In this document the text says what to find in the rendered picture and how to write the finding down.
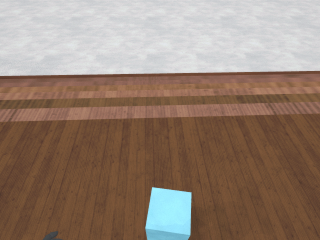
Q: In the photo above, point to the carton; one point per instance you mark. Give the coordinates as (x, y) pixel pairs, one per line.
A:
(169, 215)

